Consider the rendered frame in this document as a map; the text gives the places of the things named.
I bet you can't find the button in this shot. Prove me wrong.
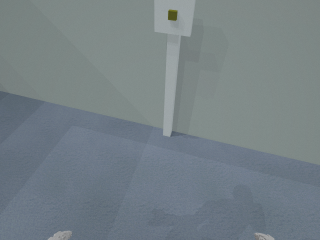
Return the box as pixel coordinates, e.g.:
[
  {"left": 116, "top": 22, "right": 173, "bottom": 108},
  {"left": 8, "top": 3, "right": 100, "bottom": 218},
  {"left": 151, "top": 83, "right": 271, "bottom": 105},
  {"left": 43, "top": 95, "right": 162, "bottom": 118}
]
[{"left": 168, "top": 9, "right": 178, "bottom": 21}]

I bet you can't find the robot left hand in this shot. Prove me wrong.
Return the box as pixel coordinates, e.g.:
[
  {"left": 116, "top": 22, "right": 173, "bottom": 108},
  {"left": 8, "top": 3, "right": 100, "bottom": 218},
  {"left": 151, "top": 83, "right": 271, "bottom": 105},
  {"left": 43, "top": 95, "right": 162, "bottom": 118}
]
[{"left": 48, "top": 230, "right": 72, "bottom": 240}]

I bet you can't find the panel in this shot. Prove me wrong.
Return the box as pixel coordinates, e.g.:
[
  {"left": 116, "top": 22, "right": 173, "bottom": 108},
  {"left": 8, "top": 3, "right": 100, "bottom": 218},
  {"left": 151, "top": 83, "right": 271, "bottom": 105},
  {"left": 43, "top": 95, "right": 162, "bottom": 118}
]
[{"left": 154, "top": 0, "right": 196, "bottom": 137}]

